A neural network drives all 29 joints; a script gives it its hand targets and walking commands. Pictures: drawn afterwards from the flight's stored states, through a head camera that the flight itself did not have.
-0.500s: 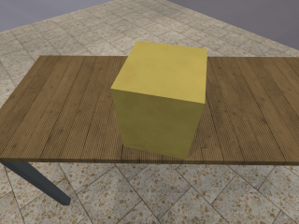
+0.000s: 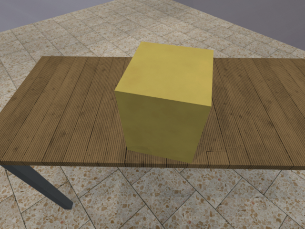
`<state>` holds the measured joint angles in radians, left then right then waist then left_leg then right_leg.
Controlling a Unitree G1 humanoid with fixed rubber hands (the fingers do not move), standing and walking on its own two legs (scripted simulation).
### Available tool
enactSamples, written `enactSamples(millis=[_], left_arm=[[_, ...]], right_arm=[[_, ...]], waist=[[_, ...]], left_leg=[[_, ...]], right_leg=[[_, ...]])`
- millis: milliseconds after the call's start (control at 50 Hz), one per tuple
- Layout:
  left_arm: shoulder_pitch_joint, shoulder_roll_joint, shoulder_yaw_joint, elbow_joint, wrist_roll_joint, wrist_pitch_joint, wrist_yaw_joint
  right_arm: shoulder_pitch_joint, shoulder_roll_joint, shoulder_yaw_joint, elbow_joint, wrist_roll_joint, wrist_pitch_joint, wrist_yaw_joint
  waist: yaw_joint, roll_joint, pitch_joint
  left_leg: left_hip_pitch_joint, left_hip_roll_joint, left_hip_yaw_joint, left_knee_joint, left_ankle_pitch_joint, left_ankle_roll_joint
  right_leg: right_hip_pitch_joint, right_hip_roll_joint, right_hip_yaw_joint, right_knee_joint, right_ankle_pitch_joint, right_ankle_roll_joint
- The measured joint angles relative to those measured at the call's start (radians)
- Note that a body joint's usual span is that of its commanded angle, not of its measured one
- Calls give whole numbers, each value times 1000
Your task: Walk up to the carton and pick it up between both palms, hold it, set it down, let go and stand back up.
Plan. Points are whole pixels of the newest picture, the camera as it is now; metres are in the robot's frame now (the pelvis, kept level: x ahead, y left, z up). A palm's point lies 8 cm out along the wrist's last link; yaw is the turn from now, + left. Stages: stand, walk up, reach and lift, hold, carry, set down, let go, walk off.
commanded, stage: walk up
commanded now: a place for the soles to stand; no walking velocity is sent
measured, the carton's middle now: (166, 104) +0.43 -0.02 +0.09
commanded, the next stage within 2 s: reach and lift in 0.46 s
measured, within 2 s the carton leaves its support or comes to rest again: neither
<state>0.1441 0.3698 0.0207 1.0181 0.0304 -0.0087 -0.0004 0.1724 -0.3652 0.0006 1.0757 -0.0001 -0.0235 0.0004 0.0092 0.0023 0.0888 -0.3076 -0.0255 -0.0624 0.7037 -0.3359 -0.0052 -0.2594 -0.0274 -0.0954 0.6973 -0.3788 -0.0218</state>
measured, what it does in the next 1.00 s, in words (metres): stands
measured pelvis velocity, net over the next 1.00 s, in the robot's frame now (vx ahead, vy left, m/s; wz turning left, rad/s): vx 0.01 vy -0.01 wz -0.01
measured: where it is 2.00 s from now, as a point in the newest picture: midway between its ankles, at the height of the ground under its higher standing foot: outside the picture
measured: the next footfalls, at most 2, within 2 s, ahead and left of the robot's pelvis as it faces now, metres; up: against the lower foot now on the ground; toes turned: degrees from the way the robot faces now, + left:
none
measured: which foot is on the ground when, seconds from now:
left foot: down 0.00-1.00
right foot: down 0.00-1.00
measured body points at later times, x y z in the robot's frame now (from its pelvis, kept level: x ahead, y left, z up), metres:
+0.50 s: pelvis +0.00 +0.00 +0.00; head +0.02 +0.00 +0.45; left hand +0.09 +0.31 -0.12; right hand +0.07 -0.31 -0.13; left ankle +0.03 +0.12 -0.72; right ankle +0.00 -0.11 -0.72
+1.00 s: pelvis +0.01 -0.01 +0.00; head +0.02 +0.00 +0.45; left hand +0.19 +0.26 -0.07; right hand +0.17 -0.30 -0.07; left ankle +0.03 +0.12 -0.72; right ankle +0.00 -0.11 -0.72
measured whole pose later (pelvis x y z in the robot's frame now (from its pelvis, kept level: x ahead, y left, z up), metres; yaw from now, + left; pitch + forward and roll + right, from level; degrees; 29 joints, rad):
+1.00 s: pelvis +0.01 -0.01 +0.00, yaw -1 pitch -7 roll +0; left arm 0.17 0.36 0.02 0.36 0.04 0.45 -0.03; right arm 0.12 -0.34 -0.02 0.77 -0.04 -0.09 0.00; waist 0.00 -0.03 0.13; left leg -0.20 0.01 -0.06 0.67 -0.35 -0.02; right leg -0.16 0.00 -0.10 0.65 -0.38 -0.03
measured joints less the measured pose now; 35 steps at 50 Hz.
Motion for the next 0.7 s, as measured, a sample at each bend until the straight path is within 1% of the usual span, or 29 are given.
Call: enactSamples(millis=[460, 480, 540, 580, 600, 640, 700], left_arm=[[-9, 0, 0, 3, 0, 8, -4], [-10, 0, 0, -9, 0, 31, -4], [-21, 0, 0, -183, 0, 273, 9], [-40, 0, 0, -288, 0, 389, 10], [-50, 0, 0, -333, 0, 428, 10], [-63, -1, 0, -415, 0, 476, 10], [-66, -4, 0, -524, 1, 496, 3]], right_arm=[[0, 0, 0, 0, 0, -4, 0], [-2, 0, -1, 4, -4, -12, 3], [-37, 0, -23, 10, -37, -68, 54], [-73, 0, -25, -11, -40, -74, 77], [-89, 2, -25, -29, -40, -75, 81], [-105, 6, -25, -80, -40, -74, 81], [-106, 10, -25, -159, -40, -74, 73]], waist=[[0, 0, 0], [0, 0, 0], [0, 0, -1], [-3, 0, 1], [-5, -1, 6], [-8, -5, 14], [-9, -13, 16]], left_leg=[[3, -3, -1, -9, -2, 0], [1, -3, -1, -9, -2, 0], [-49, 2, 0, 14, -4, -3], [-95, 9, 0, 39, -7, -5], [-108, 12, 0, 46, -8, -7], [-122, 18, 0, 49, -8, -9], [-122, 24, 1, 49, -10, -14]], right_leg=[[0, -3, 0, -1, -7, 0], [-2, -3, 0, 0, -7, 0], [-52, 1, 0, 21, -7, 0], [-97, 7, 0, 41, -6, -2], [-111, 10, 0, 46, -5, -4], [-124, 16, 0, 47, -2, -6], [-125, 21, 0, 47, -3, -8]])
